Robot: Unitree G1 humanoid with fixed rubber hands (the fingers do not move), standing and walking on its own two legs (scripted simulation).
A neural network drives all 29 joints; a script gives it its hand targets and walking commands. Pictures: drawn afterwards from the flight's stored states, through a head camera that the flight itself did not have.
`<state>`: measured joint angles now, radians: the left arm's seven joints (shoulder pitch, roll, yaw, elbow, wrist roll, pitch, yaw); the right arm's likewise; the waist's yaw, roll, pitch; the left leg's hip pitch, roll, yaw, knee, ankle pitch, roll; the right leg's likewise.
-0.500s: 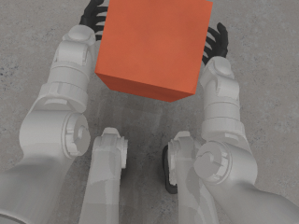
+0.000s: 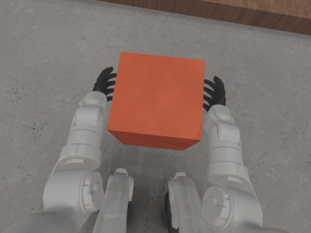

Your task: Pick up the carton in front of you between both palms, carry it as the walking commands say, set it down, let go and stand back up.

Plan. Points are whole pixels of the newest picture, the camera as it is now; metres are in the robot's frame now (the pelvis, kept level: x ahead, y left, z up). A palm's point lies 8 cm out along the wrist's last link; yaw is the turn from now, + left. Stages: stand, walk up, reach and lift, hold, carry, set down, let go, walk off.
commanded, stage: reach and lift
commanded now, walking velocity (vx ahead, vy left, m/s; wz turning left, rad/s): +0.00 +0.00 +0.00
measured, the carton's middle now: (157, 109) +0.45 +0.01 -0.11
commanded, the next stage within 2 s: hold in 1.90 s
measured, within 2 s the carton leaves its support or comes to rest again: neither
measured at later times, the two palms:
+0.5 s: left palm (84, 90) +0.39 +0.15 +0.11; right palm (253, 95) +0.40 -0.15 +0.13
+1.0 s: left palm (55, 76) +0.35 +0.15 +0.22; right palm out of the picture +0.37 -0.15 +0.23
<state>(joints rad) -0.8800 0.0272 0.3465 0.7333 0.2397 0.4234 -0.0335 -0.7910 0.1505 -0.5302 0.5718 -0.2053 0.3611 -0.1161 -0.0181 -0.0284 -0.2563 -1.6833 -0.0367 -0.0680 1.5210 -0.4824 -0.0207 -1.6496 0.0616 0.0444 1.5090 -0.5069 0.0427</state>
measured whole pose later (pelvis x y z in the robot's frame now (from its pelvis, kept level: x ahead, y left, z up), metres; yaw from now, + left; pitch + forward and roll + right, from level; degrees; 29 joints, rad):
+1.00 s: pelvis +0.06 -0.01 +0.20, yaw +2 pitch -3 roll +0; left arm -0.31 -0.16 0.31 0.43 0.31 0.61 -0.02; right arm -0.36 0.18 -0.34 0.46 -0.31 0.56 -0.02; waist 0.00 0.00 -0.05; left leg -0.22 -0.01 -0.07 0.47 -0.21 -0.02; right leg -0.20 0.02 0.06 0.49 -0.24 0.00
